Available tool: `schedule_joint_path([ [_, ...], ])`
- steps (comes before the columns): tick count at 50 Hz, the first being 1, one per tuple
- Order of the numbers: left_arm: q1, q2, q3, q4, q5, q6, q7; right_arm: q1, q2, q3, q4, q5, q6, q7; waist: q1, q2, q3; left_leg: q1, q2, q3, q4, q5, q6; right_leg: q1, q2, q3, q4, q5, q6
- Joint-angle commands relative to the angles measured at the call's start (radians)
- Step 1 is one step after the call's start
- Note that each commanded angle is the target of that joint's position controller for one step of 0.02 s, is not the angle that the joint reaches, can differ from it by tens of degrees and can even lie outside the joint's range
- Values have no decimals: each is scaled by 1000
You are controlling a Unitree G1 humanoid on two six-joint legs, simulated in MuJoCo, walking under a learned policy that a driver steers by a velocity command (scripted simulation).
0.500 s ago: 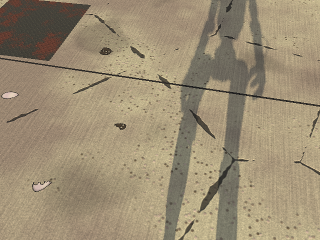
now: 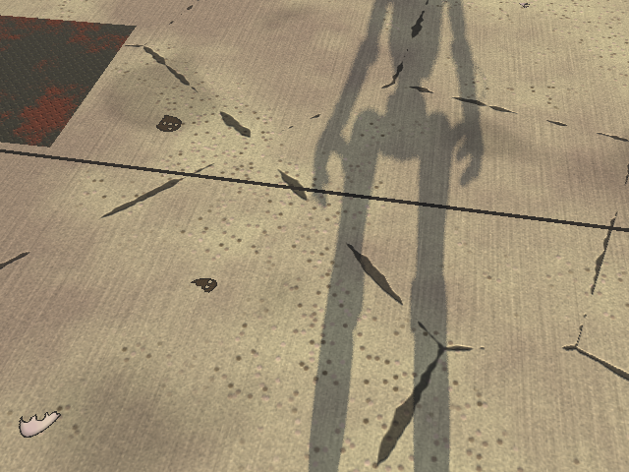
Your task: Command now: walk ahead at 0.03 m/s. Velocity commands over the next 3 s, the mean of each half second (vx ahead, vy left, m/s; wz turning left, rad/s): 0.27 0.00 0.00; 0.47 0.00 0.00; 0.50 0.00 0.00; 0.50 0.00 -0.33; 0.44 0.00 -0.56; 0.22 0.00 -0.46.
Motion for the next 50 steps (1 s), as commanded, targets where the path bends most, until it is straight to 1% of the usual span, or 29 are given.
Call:
schedule_joint_path([
  [1, 174, 65, 12, 21, 23, 13, -3, -22, -101, -18, -37, 12, -4, -8, 50, 63, 34, -191, 181, -222, -217, -529, 4, 179, -21, 3, -174, 29, -59],
  [2, 151, 130, 28, 33, 9, 5, -3, 10, -109, -29, -36, 17, 2, -14, 2, -54, 83, -84, 111, -128, -172, -428, -19, -7, -20, 27, -226, -168, -85],
  [4, 146, 130, 35, 39, -3, -21, -2, 19, -106, -31, -24, 10, 1, -24, 11, -149, 61, 38, 51, -50, 5, -395, -33, -104, -42, 86, -358, -413, -116],
  [6, 128, 200, 67, 21, -18, -50, -2, -4, -98, -36, -26, 11, -15, -18, 28, -230, 67, -68, 7, 17, 267, -281, -34, -19, -186, 291, -479, -439, -183],
  [7, 138, 195, 72, 20, -22, -66, 0, -14, -111, -43, -26, 13, -24, -9, 38, -203, 68, -168, 54, -33, 373, -273, -18, 50, -263, 372, -505, -379, -230],
  [8, 149, 172, 68, 21, -23, -80, 0, -7, -110, -48, -22, 20, -31, -1, 31, -161, 70, -270, 88, -70, 449, -299, -8, 128, -284, 391, -499, -312, -247],
  [10, 148, 138, 63, 20, -38, -95, -7, -24, -88, -45, -27, 32, -50, 11, 25, -109, 68, -347, 136, -86, 388, -281, 1, 234, -261, 335, -470, -198, -221],
  [14, 169, 183, 74, 16, -36, -84, -18, -69, -55, -35, -30, 35, -70, 23, 35, -120, 31, -95, 84, 25, 151, -243, -18, 147, -174, 172, -436, -89, -191],
  [17, 154, 191, 76, 7, -48, -78, -24, 94, -87, -52, 39, 39, -56, 18, -41, -85, 14, 203, 41, 56, 18, -144, -19, -23, -131, 131, -333, -116, -171],
  [18, 118, 168, 69, -7, -44, -82, -26, 200, -115, -64, 69, 43, -53, 11, -92, -52, -18, 344, 89, -10, -4, -149, -1, -109, -101, 92, -220, -55, -143],
  [19, 67, 91, 50, -40, -35, -95, -33, 334, -204, -88, 91, 32, -54, 1, -142, 163, -54, 514, 292, -307, -126, -266, 72, -302, 2, -51, 135, 2, -75],
  [20, 40, 45, 38, -85, -35, -120, -31, 438, -289, -101, 109, 20, -62, 13, -159, 360, -94, 596, 488, -702, -273, -377, 208, -516, 82, -59, 413, -195, -62],
  [21, 18, 109, 52, -90, -49, -135, -39, 359, -212, -73, 95, 7, -79, 17, -110, 225, -30, 532, 505, -716, -272, -438, 223, -599, 2, 34, 586, -158, -87],
  [22, 9, 130, 54, -91, -57, -140, -50, 269, -152, -55, 65, 8, -87, 24, -74, 159, 22, 472, 454, -598, -277, -412, 182, -627, -41, 40, 617, -44, -112],
  [24, 2, 127, 61, -84, -36, -138, -48, 164, -134, -41, 27, 9, -88, 39, -27, 87, 52, 369, 372, -410, -301, -191, 127, -571, -90, 16, 546, 115, -112],
  [25, 0, 123, 64, -83, -32, -132, -49, 170, -107, -31, 32, 6, -81, 40, -17, 88, 50, 332, 336, -328, -308, -74, 106, -521, -100, 3, 510, 153, -104],
  [27, -14, 97, 61, -87, -30, -120, -53, 229, -107, -28, 51, 0, -72, 32, -17, 99, 44, 317, 302, -238, -311, 112, 106, -495, -90, -33, 458, 203, -79],
  [32, -243, 58, 36, -180, -30, -116, -64, 270, -147, -32, 51, 3, -63, 5, -53, 84, 85, 254, 269, -139, -347, 185, 101, -415, -45, -76, 98, 384, -46],
  [38, -376, 91, 28, -244, -41, -120, -97, 334, -157, -48, 82, 22, -57, -1, -57, 89, 119, 405, 338, -123, -305, 230, 91, -366, -16, -70, -83, 371, -88],
  [40, -322, 128, 43, -241, -38, -124, -102, 313, -178, -57, 76, 18, -48, -1, -10, 112, 60, 457, 345, -107, -203, 490, 72, -244, 23, -95, -101, 299, -119],
  [41, -232, 161, 60, -219, -38, -124, -99, 300, -187, -61, 72, 13, -42, 0, 41, 133, -7, 460, 331, -91, -88, 675, 60, -110, 60, -121, -95, 270, -140],
  [42, -52, 205, 84, -166, -40, -121, -93, 282, -176, -56, 62, 6, -35, 2, 127, 133, -110, 392, 284, -58, 119, 747, 34, 126, 78, -128, -101, 276, -171],
  [43, 142, 281, 105, -126, -27, -117, -81, 280, -145, -41, 33, -8, -36, 5, 184, 34, -259, 142, 225, -28, 449, 450, 3, 469, -113, 92, -72, 260, -236],
  [44, 208, 337, 111, -102, -12, -115, -88, 432, 22, 4, 35, 3, -60, 22, 95, -257, -445, -235, 23, -77, 820, -359, -56, 800, -368, 623, -216, 38, -417],
  [45, 188, 236, 86, -102, -18, -114, -88, 357, -86, -21, 43, 33, -91, 28, 131, -174, -407, -343, 54, -211, 944, -432, -30, 754, -341, 715, -325, -46, -380],
  [46, 77, 197, 72, -119, -25, -118, -84, 237, -149, -38, -2, 54, -106, 27, 108, -141, -224, -412, 110, -173, 955, -354, -14, 594, -306, 538, -343, 20, -322],
  [47, -22, 168, 61, -142, -22, -121, -86, 173, -158, -41, -19, 51, -109, 17, 70, -28, -147, -361, 167, -149, 907, -251, -12, 415, -272, 403, -372, 144, -293],
  [48, -73, 142, 53, -148, -14, -126, -91, 150, -153, -51, -21, 35, -101, 8, 33, 10, -90, -307, 200, -136, 845, -199, -15, 274, -231, 304, -400, 236, -274],
  [50, -84, 111, 44, -130, -4, -131, -98, 205, -102, -54, -14, 26, -71, 3, -24, -32, -66, -206, 236, -142, 766, -157, -16, 147, -181, 204, -458, 249, -262],
])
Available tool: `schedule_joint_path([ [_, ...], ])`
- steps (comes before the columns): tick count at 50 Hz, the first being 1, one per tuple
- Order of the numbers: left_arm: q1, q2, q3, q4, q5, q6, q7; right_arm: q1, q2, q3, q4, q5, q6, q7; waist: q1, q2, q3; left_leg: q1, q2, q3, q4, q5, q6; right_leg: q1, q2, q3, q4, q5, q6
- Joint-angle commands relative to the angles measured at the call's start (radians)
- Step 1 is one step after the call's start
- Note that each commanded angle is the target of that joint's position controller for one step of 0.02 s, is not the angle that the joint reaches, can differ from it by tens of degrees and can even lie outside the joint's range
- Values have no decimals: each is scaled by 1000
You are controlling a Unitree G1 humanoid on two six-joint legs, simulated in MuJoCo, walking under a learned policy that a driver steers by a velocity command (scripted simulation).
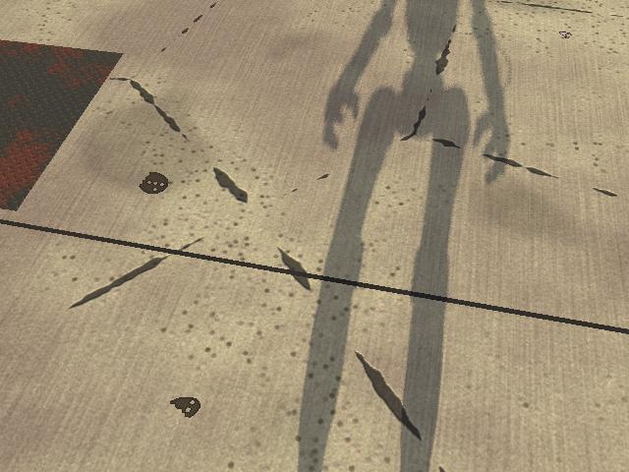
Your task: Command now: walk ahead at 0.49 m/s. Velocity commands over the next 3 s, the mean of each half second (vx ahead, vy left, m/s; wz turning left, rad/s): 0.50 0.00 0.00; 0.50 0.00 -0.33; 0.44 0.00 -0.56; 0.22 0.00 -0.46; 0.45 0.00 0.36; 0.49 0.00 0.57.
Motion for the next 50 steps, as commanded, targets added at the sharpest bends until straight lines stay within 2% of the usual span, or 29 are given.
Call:
schedule_joint_path([
  [1, 21, 70, 9, -24, 5, -18, -3, 77, -45, -23, -40, -4, 13, -11, -28, -79, -72, -126, 97, -41, -42, 68, 2, 129, -269, 298, -292, 57, -173],
  [4, 74, 119, 19, 0, 7, -19, 17, -31, -61, -31, -84, -15, 27, -16, -21, -69, -11, -224, 114, -29, -179, 174, -27, 105, -269, 249, -341, 66, -184],
  [7, 128, 135, 21, 14, 2, -9, 35, -146, -60, -34, -119, -23, 23, -10, 8, -66, 6, -286, 107, -19, -363, 338, -42, 154, -255, 209, -348, 87, -160],
  [11, 200, 150, 23, 37, -11, -2, 43, -287, -45, -24, -154, -15, 15, 5, 55, -70, 25, -244, 61, 24, -570, 455, -46, 203, -238, 151, -341, 87, -129],
  [15, 261, 158, 29, 71, -17, 14, 45, -387, -51, -17, -195, -5, 8, 28, 82, -75, 53, -266, 43, 26, -669, 387, -30, 330, -289, 154, -283, 93, -124],
  [18, 247, 178, 39, 75, -20, 28, 50, -364, -82, -24, -205, -2, -3, 43, 47, -98, 32, -184, 18, 42, -717, 273, 7, 392, -323, 165, -207, 197, -102],
  [19, 223, 185, 41, 70, -20, 33, 51, -301, -105, -35, -191, -3, -6, 43, 6, -111, -5, -80, -12, 68, -732, 248, 23, 390, -312, 149, -136, 349, -88],
  [20, 204, 171, 35, 64, -18, 38, 50, -160, -141, -58, -146, -5, -7, 39, -64, -101, -88, 109, -48, 98, -748, 250, 48, 359, -263, 108, 29, 502, -65],
  [21, 201, 135, 19, 43, -6, 38, 50, 41, -211, -84, -94, -14, -8, 30, -136, -42, -232, 416, 51, -13, -714, 266, 104, 194, -205, 60, 304, 408, -28],
  [22, 311, 17, -17, 28, 0, 18, 40, 166, -318, -109, -68, -29, -1, 27, -105, 210, -378, 812, 304, -472, -784, 130, 264, -229, -30, 21, 709, -52, 52],
  [23, 294, 55, -11, 42, -17, -9, 35, 171, -238, -83, -66, -23, 0, 31, -115, 224, -440, 845, 345, -709, -930, 30, 287, -369, -8, 176, 865, -435, 41],
  [24, 202, 141, 12, 16, -45, -24, 32, 77, -180, -65, -81, -16, -3, 31, -101, 163, -285, 723, 311, -563, -937, 12, 228, -460, -71, 188, 922, -383, 19],
  [25, 136, 148, 13, -1, -47, -27, 37, -17, -141, -52, -107, -17, -3, 31, -72, 90, -194, 569, 272, -420, -955, 73, 191, -447, -130, 158, 888, -284, 9],
  [26, 105, 139, 19, -5, -33, -20, 45, -85, -108, -41, -117, -24, -3, 35, -41, 38, -122, 421, 231, -319, -992, 146, 172, -401, -168, 143, 819, -208, 12],
  [27, 123, 124, 25, 2, -27, -4, 50, -117, -81, -33, -117, -33, -7, 37, -5, 54, -92, 328, 197, -236, -1027, 187, 150, -334, -199, 152, 763, -157, 13],
  [29, 166, 75, 21, 18, -29, 26, 51, -104, -79, -35, -96, -38, -14, 37, 20, 69, -72, 249, 174, -145, -1078, 245, 148, -272, -210, 149, 724, -111, 19],
  [31, 134, 73, 26, 6, -31, 41, 54, -67, -106, -42, -74, -43, -20, 25, 21, 49, -40, 243, 173, -75, -1104, 319, 150, -324, -205, 169, 675, -38, 28],
  [34, 54, 75, 33, -24, -25, 41, 50, -30, -118, -45, -56, -46, -19, 7, 3, 31, -14, 296, 172, 3, -1115, 393, 133, -411, -176, 211, 533, 106, 37],
  [37, -24, 64, 30, -52, -21, 35, 35, -31, -122, -41, -58, -42, -18, -6, -14, 34, 5, 306, 153, 95, -1133, 400, 102, -382, -153, 165, 368, 244, 36],
  [42, -171, 33, 10, -126, -19, 36, 4, 63, -136, -45, -22, -31, 4, -18, -71, 7, 62, 480, 201, 164, -1098, 472, 90, -443, -143, 96, 221, 222, 17],
  [44, -208, 35, 8, -161, -21, 36, -11, 73, -148, -50, -19, -25, 21, -21, -72, 10, 69, 554, 228, 182, -1044, 566, 86, -462, -132, 59, 196, 136, 3],
  [45, -209, 40, 10, -175, -22, 35, -19, 60, -158, -53, -25, -23, 29, -23, -59, 20, 63, 568, 234, 199, -1004, 676, 78, -432, -117, 32, 185, 86, -10],
  [47, -155, 74, 27, -188, -23, 39, -28, 31, -190, -62, -44, -20, 43, -33, -11, 68, -3, 576, 233, 231, -864, 1032, 57, -285, -51, -39, 192, -18, -45],
  [48, -59, 109, 45, -174, -25, 41, -29, 16, -203, -65, -53, -21, 51, -37, 45, 87, -62, 557, 224, 244, -723, 1164, 45, -152, -10, -60, 192, -55, -69],
  [49, 101, 165, 76, -138, -28, 42, -21, -7, -206, -64, -65, -17, 54, -39, 132, 71, -146, 470, 186, 261, -511, 1131, 16, 84, 25, -48, 118, 7, -108],
  [50, 256, 261, 110, -110, -23, 52, 3, 0, -186, -54, -91, -28, 42, -37, 184, -54, -251, 208, 135, 263, -188, 780, -26, 401, -126, 207, 86, 5, -176],
])
Over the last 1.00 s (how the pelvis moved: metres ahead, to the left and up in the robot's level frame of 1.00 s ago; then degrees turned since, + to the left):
0.39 -0.01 0.01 2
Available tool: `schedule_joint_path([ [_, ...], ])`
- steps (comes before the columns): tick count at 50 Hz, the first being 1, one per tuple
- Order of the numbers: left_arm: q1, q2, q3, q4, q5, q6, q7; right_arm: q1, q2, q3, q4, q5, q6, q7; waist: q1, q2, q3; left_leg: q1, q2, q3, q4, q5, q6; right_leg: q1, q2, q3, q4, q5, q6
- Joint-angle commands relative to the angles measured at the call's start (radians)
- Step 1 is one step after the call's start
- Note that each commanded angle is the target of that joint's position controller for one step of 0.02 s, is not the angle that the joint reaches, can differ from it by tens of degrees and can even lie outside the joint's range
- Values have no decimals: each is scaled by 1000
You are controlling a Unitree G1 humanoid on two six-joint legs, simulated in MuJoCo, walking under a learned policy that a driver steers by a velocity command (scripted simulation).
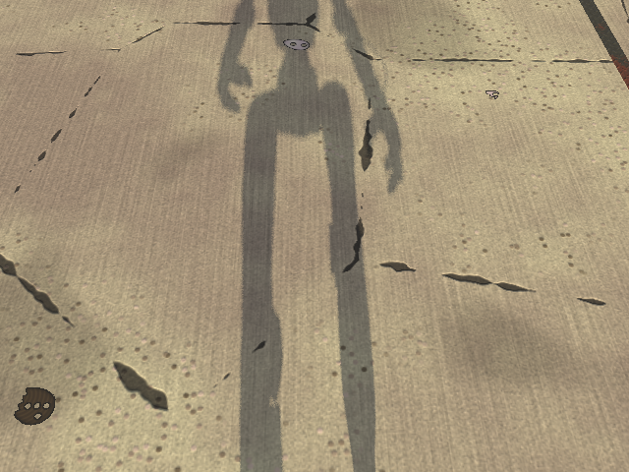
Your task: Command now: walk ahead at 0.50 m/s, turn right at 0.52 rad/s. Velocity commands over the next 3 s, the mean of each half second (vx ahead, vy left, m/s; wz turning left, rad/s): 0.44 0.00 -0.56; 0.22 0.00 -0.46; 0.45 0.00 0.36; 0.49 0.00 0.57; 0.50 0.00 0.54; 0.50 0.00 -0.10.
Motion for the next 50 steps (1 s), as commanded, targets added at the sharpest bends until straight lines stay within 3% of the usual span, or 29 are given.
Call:
schedule_joint_path([
  [1, 324, 333, 103, -11, -6, 1, 30, 39, -31, 16, -140, -17, -52, 16, 93, -258, -340, -740, -112, -149, 927, -53, -15, 924, -347, 816, -202, -104, -334],
  [2, 369, 255, 77, -6, 9, -1, 31, -61, -117, -1, -162, 19, -104, 38, 158, -147, -400, -856, -78, -363, 988, -74, 22, 959, -350, 881, -292, -125, -312],
  [3, 335, 196, 63, -8, 15, -9, 35, -146, -143, -7, -193, 50, -123, 45, 157, -103, -275, -909, -26, -358, 948, -6, 50, 866, -311, 709, -283, -62, -255],
  [4, 256, 163, 53, -22, 10, -17, 31, -163, -132, -6, -194, 37, -126, 39, 100, 15, -171, -868, 22, -350, 832, 67, 54, 689, -262, 577, -293, 43, -215],
  [5, 191, 128, 42, -41, 9, -20, 32, -168, -145, -18, -187, 11, -115, 30, 63, 39, -129, -794, 54, -341, 737, 97, 45, 555, -225, 490, -307, 122, -187],
  [6, 158, 118, 35, -57, 15, -20, 35, -149, -143, -23, -189, 2, -99, 28, 30, 28, -100, -728, 69, -342, 695, 115, 34, 454, -200, 452, -333, 160, -183],
  [9, 169, 164, 44, -65, 11, -23, 51, -155, -111, -22, -214, -15, -66, 23, 4, 6, -61, -684, 68, -312, 539, 171, -16, 315, -171, 390, -376, 232, -187],
  [14, 241, 195, 55, -61, 1, -10, 72, -346, -72, -4, -277, -15, -65, 27, 74, -51, -28, -610, -10, -282, 143, 505, -39, 233, -82, 301, -355, 137, -107],
  [16, 276, 195, 55, -52, -1, -6, 70, -397, -81, -4, -301, -2, -69, 33, 99, -70, -29, -575, -35, -284, 69, 559, -35, 247, -93, 335, -337, 80, -91],
  [19, 304, 184, 54, -44, -3, 14, 80, -409, -123, -17, -327, -7, -80, 42, 93, -93, -41, -557, -69, -307, -21, 503, -11, 349, -106, 406, -200, 179, -55],
  [22, 240, 165, 48, -86, 1, 30, 93, -275, -159, -35, -302, -21, -96, 43, 7, -117, -113, -366, -61, -297, -114, 558, 46, 371, -53, 435, 7, 274, 14],
  [23, 216, 115, 31, -123, 14, 25, 93, -153, -218, -48, -294, -44, -99, 37, -42, -43, -242, -113, 97, -410, -49, 812, 112, 252, 5, 379, 241, 136, 63],
  [24, 404, 50, 13, -119, 25, 20, 91, -80, -257, -49, -294, -60, -82, 31, 20, 232, -397, 217, 380, -706, 18, 1191, 274, -15, 140, 276, 552, -603, 129],
  [25, 498, 150, 21, -116, -1, 18, 83, -52, -245, -54, -282, -20, -61, 39, 31, 324, -499, 270, 470, -930, -18, 930, 354, -132, 74, 279, 740, -619, 149],
  [26, 403, 217, 41, -109, -14, 33, 86, -114, -165, -36, -319, -16, -46, 32, -1, 196, -377, 171, 396, -805, -59, 762, 313, -198, 27, 264, 807, -525, 179],
  [27, 300, 233, 48, -130, -8, 51, 91, -168, -124, -20, -327, -19, -28, 23, -9, 118, -264, 40, 334, -655, -81, 702, 267, -216, -1, 211, 790, -453, 195],
  [28, 260, 226, 53, -138, -2, 69, 96, -208, -110, -11, -330, -23, -16, 21, 5, 91, -191, -86, 283, -567, -105, 694, 251, -190, -30, 193, 763, -415, 205],
  [30, 277, 166, 46, -152, -5, 96, 96, -252, -129, -16, -318, -33, -6, 20, 52, 132, -107, -290, 213, -431, -181, 643, 230, -78, -56, 149, 652, -368, 200],
  [32, 269, 122, 35, -171, -2, 101, 98, -260, -151, -27, -309, -33, -8, 19, 54, 158, -108, -309, 215, -368, -218, 696, 254, -47, -60, 116, 550, -332, 201],
  [36, 212, 127, 31, -201, 7, 103, 84, -279, -184, -41, -305, -17, 9, 9, 44, 138, -169, -274, 259, -297, -235, 663, 267, 26, -88, 103, 369, -199, 187],
  [41, 152, 154, 41, -223, 6, 103, 49, -256, -231, -59, -283, 19, 15, 25, 27, 166, -117, -311, 272, -274, -303, 123, 212, 128, -74, 38, 170, -200, 119],
  [43, 183, 129, 35, -202, 13, 90, 42, -235, -224, -53, -259, 34, 16, 35, 48, 124, -101, -342, 256, -269, -264, 32, 193, 245, -45, 13, 2, -193, 82],
  [44, 237, 119, 34, -167, 17, 82, 42, -227, -196, -42, -246, 35, 17, 43, 68, 98, -102, -388, 224, -246, -216, -5, 174, 357, -12, -9, -86, -175, 65],
  [45, 314, 127, 38, -134, 16, 75, 49, -223, -133, -19, -236, 23, 13, 54, 96, 54, -113, -474, 174, -199, -115, -27, 128, 506, -23, 34, -150, -191, 46],
  [46, 403, 214, 55, -123, 22, 67, 65, -252, -40, 15, -258, -9, 4, 72, 114, -184, -125, -659, 66, -94, 242, -90, 42, 647, -260, 358, -257, -150, -15],
  [47, 388, 336, 76, -144, 28, 54, 66, -279, -92, -1, -301, 1, -9, 75, 109, -288, -61, -937, -28, -143, 448, -170, 18, 634, -427, 636, -357, -289, -169],
  [48, 377, 282, 67, -151, 33, 29, 64, -327, -179, -24, -301, 26, -18, 70, 140, -178, -30, -967, 27, -249, 565, -99, 32, 576, -416, 617, -386, -353, -183],
  [49, 333, 234, 49, -149, 32, 10, 64, -309, -187, -31, -292, 41, -19, 75, 107, -167, 2, -989, 44, -294, 576, 16, 52, 556, -375, 529, -394, -389, -140],
  [50, 289, 204, 39, -153, 26, -1, 65, -277, -176, -32, -262, 37, -15, 74, 84, -149, 7, -976, 59, -308, 572, 103, 52, 543, -334, 444, -408, -354, -99],
])
Over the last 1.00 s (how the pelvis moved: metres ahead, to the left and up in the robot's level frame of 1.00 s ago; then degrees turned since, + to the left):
0.56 0.03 -0.02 -12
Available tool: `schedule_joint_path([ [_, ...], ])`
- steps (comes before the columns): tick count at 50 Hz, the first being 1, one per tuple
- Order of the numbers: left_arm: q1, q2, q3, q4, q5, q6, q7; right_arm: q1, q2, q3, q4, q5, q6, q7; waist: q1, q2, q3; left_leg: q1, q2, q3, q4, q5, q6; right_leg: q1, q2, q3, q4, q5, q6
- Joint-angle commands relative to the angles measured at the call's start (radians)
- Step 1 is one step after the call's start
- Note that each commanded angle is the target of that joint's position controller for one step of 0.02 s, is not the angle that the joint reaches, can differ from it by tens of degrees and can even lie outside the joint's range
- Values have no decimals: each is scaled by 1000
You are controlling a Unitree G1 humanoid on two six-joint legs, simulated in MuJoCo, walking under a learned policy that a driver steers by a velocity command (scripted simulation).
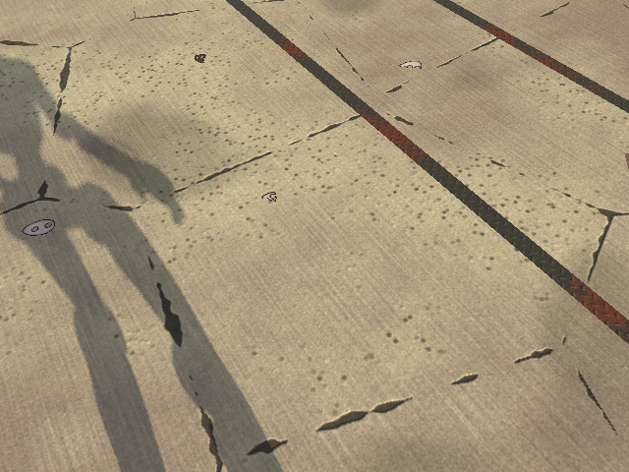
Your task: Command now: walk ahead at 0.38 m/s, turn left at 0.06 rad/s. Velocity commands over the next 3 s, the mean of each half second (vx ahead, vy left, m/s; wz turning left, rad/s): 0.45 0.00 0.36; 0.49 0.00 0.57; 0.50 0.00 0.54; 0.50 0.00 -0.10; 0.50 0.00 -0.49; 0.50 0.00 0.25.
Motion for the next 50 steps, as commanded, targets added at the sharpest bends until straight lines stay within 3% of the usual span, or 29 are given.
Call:
schedule_joint_path([
  [1, 41, 155, 42, -36, -4, -46, 12, -106, -107, -26, -76, 3, -26, 4, 53, -198, 82, -419, 40, -133, 123, 140, 7, 253, -283, 327, -358, -82, -159],
  [3, 43, 135, 37, -31, 14, -62, 21, -80, -82, -27, -57, 4, -23, 3, 40, -159, 73, -374, 11, -155, 123, 264, -13, 238, -253, 201, -375, 104, -127],
  [5, 61, 126, 39, -17, 20, -72, 25, -73, -57, -24, -53, 3, -18, 0, 40, -128, 62, -371, -6, -166, 80, 349, -33, 256, -241, 106, -378, 215, -113],
  [10, 76, 139, 47, 20, 11, -77, 31, -147, -8, -5, -95, -8, -12, 13, 66, -129, 107, -311, -2, -101, -133, 487, -44, 236, -234, -45, -399, 292, -98],
  [15, 132, 161, 59, 71, -9, -59, 32, -245, 14, 13, -161, -5, -20, 45, 101, -112, 160, -310, -11, -16, -276, 399, 17, 343, -275, -116, -345, 447, -91],
  [18, 115, 201, 68, 75, -16, -39, 41, -192, -25, -5, -181, -1, -20, 54, 42, -170, 77, -139, -92, 75, -291, 258, 82, 382, -277, -158, -165, 977, -62],
  [19, 106, 216, 71, 74, -17, -32, 45, -94, -62, -23, -166, 3, -18, 51, -15, -186, 13, -12, -133, 94, -291, 221, 109, 375, -269, -169, -30, 1134, -49],
  [20, 88, 225, 70, 72, -22, -29, 48, 59, -115, -52, -133, 4, -16, 40, -104, -170, -74, 226, -169, 88, -357, 282, 149, 292, -239, -190, 171, 1134, -22],
  [21, 91, 213, 61, 59, -14, -42, 52, 208, -186, -82, -103, 1, -4, 17, -175, -96, -159, 544, -86, -80, -379, 304, 199, 42, -201, -179, 449, 843, 22],
  [22, 195, 43, 10, 9, 15, -72, 31, 200, -282, -92, -107, -1, -7, 5, -43, 195, -260, 874, 209, -673, -447, 154, 395, -407, 13, -88, 838, -225, 89],
  [23, 88, 112, 13, -6, -20, -116, 16, 249, -216, -71, -125, -8, -15, 3, -123, 92, -396, 922, 266, -904, -603, 50, 426, -498, 45, 148, 951, -275, 71],
  [24, -14, 153, 24, -38, -54, -133, 9, 217, -164, -58, -113, -12, -23, 2, -135, 54, -242, 828, 237, -746, -631, 107, 368, -578, -8, 156, 928, -188, 50],
  [25, -34, 146, 18, -44, -41, -142, 14, 146, -135, -48, -124, -2, -29, 2, -85, -23, -135, 660, 189, -620, -633, 187, 331, -552, -55, 146, 830, -102, 35],
  [26, -41, 150, 25, -37, -11, -142, 22, 71, -103, -39, -140, -5, -30, 1, -38, -55, -67, 505, 148, -532, -644, 281, 306, -492, -83, 135, 746, -64, 39],
  [27, -16, 159, 33, -32, 0, -131, 22, 27, -78, -29, -163, -18, -31, -3, 2, -39, -39, 397, 118, -473, -670, 358, 302, -422, -102, 140, 709, -35, 44],
  [29, 18, 145, 34, -33, 8, -104, 21, 3, -85, -31, -174, -20, -34, -10, 38, -13, -15, 281, 98, -427, -709, 437, 312, -372, -112, 124, 636, -17, 70],
  [31, -16, 119, 24, -48, 17, -89, 23, 17, -106, -36, -166, -17, -38, -21, 39, -16, 15, 190, 72, -357, -722, 508, 303, -362, -106, 95, 530, 41, 100],
  [34, -140, 81, 5, -78, 20, -91, 19, 49, -125, -41, -154, -8, -30, -36, -7, 10, 34, 134, 0, -278, -701, 469, 244, -315, -63, 71, 277, 269, 118],
  [36, -222, 72, -1, -92, 8, -98, 9, 94, -129, -43, -144, -3, -21, -41, -50, 25, 25, 138, -12, -285, -677, 404, 218, -257, -18, 60, 129, 382, 121],
  [40, -272, 123, 17, -113, -12, -112, -9, 151, -125, -42, -128, 5, -6, -45, -60, 54, 10, 268, 43, -416, -578, 311, 193, -225, 10, 105, -3, 337, 99],
  [42, -220, 147, 32, -106, -15, -121, -12, 137, -123, -44, -135, -1, -2, -46, -20, 85, 0, 306, 59, -470, -510, 325, 169, -156, 14, 105, -33, 252, 64],
  [43, -141, 163, 45, -87, -12, -126, -8, 124, -104, -38, -143, -4, -2, -45, 28, 85, -31, 293, 28, -459, -438, 371, 144, -38, 14, 90, -73, 251, 35],
  [44, -20, 202, 60, -77, 6, -131, -1, 118, -52, -19, -158, -12, -7, -40, 88, 40, -137, 224, -25, -404, -237, 351, 107, 177, -87, 170, -53, 231, -21],
  [45, 112, 287, 80, -62, 30, -126, 7, 215, 19, 3, -183, -10, -16, -41, 85, -179, -298, -57, -156, -266, 112, 71, 35, 541, -322, 513, -74, 124, -150],
  [46, 160, 274, 82, -29, 10, -112, -4, 259, -19, 7, -196, 12, -22, -40, 71, -395, -335, -290, -143, -223, 325, -186, 10, 619, -440, 865, -180, -140, -231],
  [47, 108, 182, 58, -51, 1, -106, -1, 199, -112, -17, -182, 18, -17, -42, 96, -242, -196, -358, -83, -240, 414, -99, 1, 514, -397, 763, -212, -270, -190],
  [48, 61, 147, 45, -54, 3, -95, 4, 110, -128, -23, -199, 5, -10, -41, 100, -162, -93, -359, -50, -198, 420, -15, -4, 389, -350, 597, -216, -193, -148],
  [49, 15, 128, 36, -51, 8, -89, 5, 71, -115, -24, -213, -6, -6, -39, 78, -123, -24, -329, -21, -185, 378, 43, -6, 268, -304, 479, -238, -70, -134],
  [50, -14, 108, 28, -45, 12, -88, 7, 59, -101, -28, -219, -8, -1, -34, 54, -137, 16, -294, 7, -184, 333, 81, -7, 189, -267, 389, -265, 15, -123],
])
Over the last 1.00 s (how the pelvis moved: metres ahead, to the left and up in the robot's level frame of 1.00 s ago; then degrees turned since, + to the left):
0.36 -0.06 0.02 -32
